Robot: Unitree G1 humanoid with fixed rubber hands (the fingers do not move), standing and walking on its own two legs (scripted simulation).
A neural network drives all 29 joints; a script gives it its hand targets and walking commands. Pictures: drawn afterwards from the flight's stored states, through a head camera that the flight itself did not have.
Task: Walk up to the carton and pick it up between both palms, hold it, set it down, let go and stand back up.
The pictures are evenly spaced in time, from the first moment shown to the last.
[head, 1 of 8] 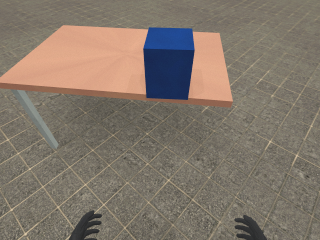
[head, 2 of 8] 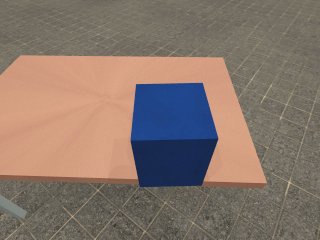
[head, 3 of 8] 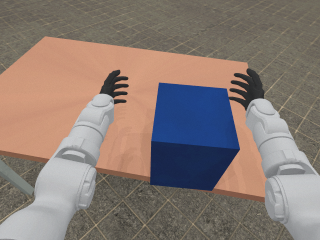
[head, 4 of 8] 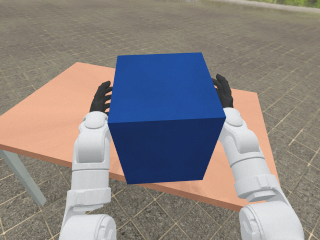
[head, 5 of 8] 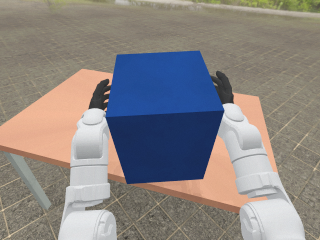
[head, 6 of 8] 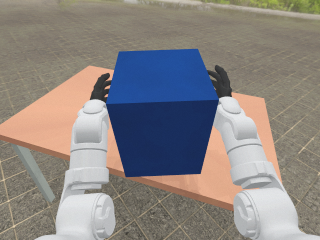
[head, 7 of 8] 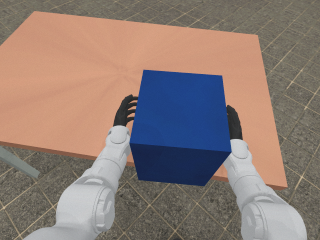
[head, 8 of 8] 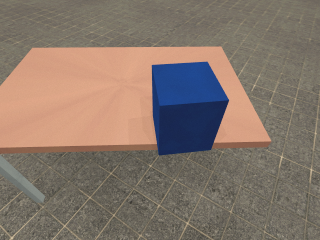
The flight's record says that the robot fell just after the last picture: no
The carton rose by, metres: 0.21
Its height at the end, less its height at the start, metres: +0.00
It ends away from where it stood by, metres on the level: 0.05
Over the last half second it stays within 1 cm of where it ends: yes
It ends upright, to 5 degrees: yes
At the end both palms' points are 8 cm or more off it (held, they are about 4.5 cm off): yes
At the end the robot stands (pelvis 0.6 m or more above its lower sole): yes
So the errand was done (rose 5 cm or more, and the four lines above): yes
